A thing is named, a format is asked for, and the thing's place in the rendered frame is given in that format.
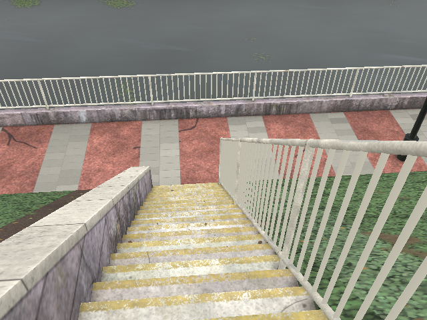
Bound stairs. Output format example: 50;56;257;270
78;183;329;320

